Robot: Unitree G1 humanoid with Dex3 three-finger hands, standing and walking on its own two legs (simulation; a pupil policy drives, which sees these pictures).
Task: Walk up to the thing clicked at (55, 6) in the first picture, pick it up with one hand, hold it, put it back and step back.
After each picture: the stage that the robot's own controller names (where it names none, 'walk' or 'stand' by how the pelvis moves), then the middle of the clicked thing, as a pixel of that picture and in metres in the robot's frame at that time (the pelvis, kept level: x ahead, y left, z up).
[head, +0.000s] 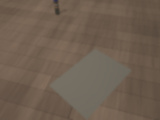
stand; (56, 6) +2.21 +0.34 -0.65
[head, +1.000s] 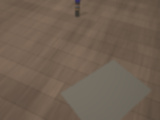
walk; (77, 8) +2.08 +0.08 -0.63
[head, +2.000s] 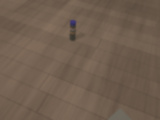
walk; (72, 30) +1.49 +0.05 -0.63
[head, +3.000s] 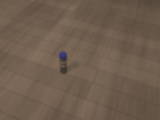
walk; (63, 63) +1.02 +0.13 -0.64
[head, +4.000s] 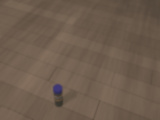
walk; (58, 96) +0.67 +0.15 -0.65
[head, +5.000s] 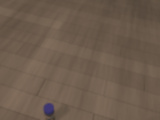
walk; (49, 115) +0.50 +0.16 -0.65
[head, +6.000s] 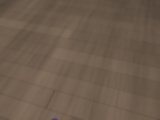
stand; out of the picture +0.42 +0.21 -0.64
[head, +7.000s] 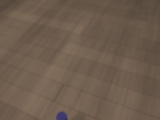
stand; out of the picture +0.45 +0.16 -0.64
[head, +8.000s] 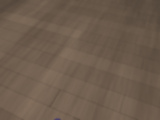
stand; out of the picture +0.43 +0.18 -0.66
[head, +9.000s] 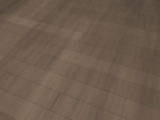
stand; out of the picture +0.40 +0.18 -0.66
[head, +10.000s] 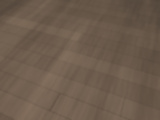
stand; out of the picture +0.40 +0.18 -0.66
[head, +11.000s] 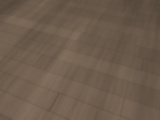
stand; out of the picture +0.39 +0.18 -0.66
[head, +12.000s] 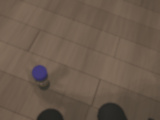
go down; (42, 79) +0.46 +0.17 -0.41
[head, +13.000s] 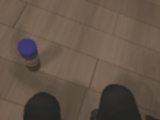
go down; (31, 57) +0.50 +0.18 -0.28
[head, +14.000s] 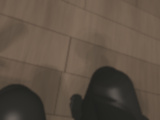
close in; out of the picture +0.50 +0.22 -0.19
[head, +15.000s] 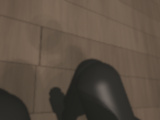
close; out of the picture +0.49 +0.24 -0.17
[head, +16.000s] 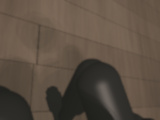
lift; out of the picture +0.47 +0.24 -0.18
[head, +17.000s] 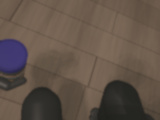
lift; (12, 67) +0.37 +0.22 -0.05
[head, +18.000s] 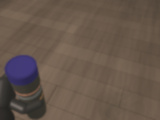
hold; (30, 92) +0.31 +0.16 +0.08
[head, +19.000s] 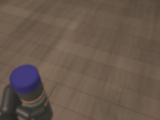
hold; (35, 99) +0.30 +0.16 +0.03
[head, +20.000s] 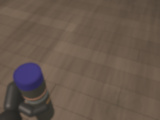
hold; (38, 96) +0.31 +0.15 +0.03
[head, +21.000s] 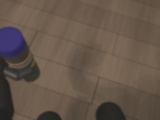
crouch; (22, 60) +0.43 +0.17 -0.03
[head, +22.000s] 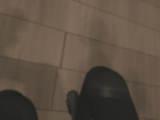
lower; out of the picture +0.49 +0.21 -0.13
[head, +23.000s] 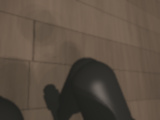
lower; out of the picture +0.48 +0.25 -0.18
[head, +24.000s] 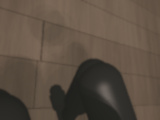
lower; out of the picture +0.48 +0.24 -0.17
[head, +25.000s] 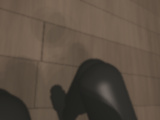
lower; out of the picture +0.46 +0.24 -0.18
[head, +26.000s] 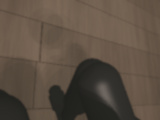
rest; out of the picture +0.46 +0.24 -0.18
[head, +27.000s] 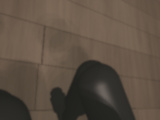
open; out of the picture +0.47 +0.21 -0.19
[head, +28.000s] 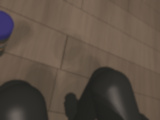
stand; out of the picture +0.46 +0.20 -0.20
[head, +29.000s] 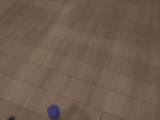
stand; (55, 116) +0.41 +0.14 -0.54
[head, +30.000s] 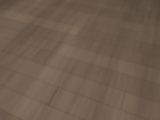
stand; out of the picture +0.39 +0.14 -0.60
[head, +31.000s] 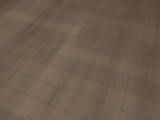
stand; out of the picture +0.39 +0.14 -0.60
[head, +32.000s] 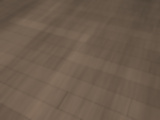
stand; out of the picture +0.41 +0.13 -0.65
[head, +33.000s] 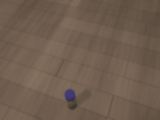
walk; (71, 100) +0.49 +0.09 -0.63
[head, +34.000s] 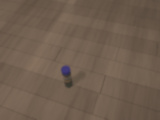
walk; (67, 77) +0.73 +0.15 -0.64
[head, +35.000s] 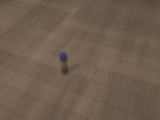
stand; (64, 64) +1.05 +0.16 -0.64
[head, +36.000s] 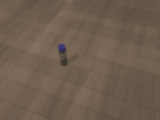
stand; (62, 55) +1.06 +0.18 -0.64
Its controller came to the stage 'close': yes
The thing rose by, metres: 0.69
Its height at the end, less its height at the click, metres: +0.00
